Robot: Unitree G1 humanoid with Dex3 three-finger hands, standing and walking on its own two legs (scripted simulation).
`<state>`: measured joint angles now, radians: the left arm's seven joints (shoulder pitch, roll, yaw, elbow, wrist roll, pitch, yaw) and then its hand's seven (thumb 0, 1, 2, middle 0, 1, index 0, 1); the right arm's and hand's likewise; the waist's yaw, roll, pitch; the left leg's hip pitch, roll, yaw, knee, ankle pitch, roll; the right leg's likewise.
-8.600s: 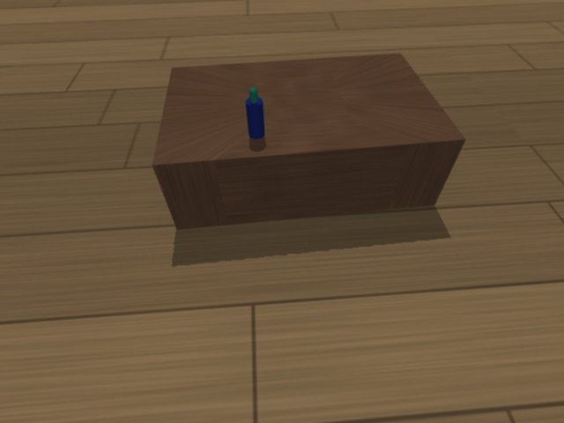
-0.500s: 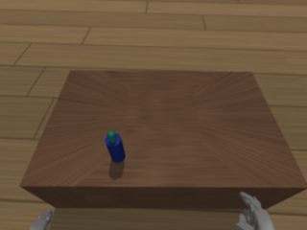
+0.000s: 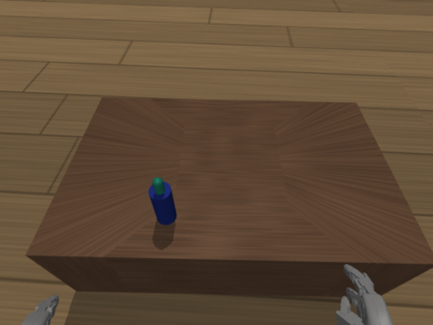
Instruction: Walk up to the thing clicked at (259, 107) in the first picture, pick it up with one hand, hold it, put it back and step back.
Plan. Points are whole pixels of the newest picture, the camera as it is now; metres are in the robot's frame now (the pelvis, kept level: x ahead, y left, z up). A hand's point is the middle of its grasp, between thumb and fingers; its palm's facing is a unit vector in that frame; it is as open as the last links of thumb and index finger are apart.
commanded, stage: go down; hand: left
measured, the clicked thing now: (162, 199) +0.52 +0.17 -0.22
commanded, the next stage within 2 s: none
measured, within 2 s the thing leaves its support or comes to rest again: neither
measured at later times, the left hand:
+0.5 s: hand (52, 232) +0.31 +0.32 +0.01, palm faces +0.14 -0.97 -0.19, open 17.3 cm
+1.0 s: hand (45, 204) +0.36 +0.34 +0.03, palm faces +0.15 -0.98 -0.13, open 17.4 cm
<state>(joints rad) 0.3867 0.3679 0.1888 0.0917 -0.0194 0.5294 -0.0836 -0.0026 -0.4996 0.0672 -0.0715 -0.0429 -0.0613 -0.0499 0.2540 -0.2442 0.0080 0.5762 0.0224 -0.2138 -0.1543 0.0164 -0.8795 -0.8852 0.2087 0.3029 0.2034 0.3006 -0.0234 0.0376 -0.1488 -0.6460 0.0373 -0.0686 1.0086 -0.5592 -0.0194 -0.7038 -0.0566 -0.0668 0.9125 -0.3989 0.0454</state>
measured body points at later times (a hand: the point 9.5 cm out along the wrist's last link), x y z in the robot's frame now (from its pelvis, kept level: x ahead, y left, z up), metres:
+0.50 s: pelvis -0.02 +0.00 +0.01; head +0.02 +0.02 +0.45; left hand +0.30 +0.37 +0.02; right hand +0.07 -0.28 -0.08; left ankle -0.03 +0.13 -0.68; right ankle +0.03 -0.15 -0.68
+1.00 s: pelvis -0.03 +0.00 +0.00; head +0.06 +0.02 +0.44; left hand +0.34 +0.39 +0.04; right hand +0.04 -0.29 -0.09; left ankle -0.03 +0.13 -0.68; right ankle +0.03 -0.15 -0.68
